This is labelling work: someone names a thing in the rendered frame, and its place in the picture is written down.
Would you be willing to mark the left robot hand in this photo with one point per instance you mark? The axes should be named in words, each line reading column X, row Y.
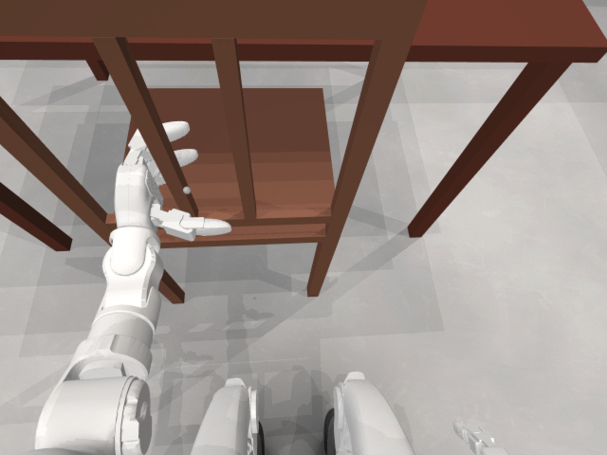
column 137, row 187

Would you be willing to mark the table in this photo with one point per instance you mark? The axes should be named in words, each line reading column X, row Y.
column 549, row 35

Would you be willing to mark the robot right thigh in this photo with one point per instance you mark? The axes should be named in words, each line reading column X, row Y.
column 361, row 408

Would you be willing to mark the robot thigh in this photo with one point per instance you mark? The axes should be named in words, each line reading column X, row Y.
column 361, row 408
column 232, row 416

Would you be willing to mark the robot left forearm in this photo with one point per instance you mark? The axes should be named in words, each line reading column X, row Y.
column 121, row 334

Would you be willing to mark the robot left thigh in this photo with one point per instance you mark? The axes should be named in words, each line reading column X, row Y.
column 232, row 416

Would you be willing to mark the chair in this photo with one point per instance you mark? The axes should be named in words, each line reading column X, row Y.
column 264, row 163

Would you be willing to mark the right robot hand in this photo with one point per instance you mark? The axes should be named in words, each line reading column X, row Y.
column 479, row 440

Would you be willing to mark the robot left upper arm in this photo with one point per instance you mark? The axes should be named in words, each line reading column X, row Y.
column 99, row 416

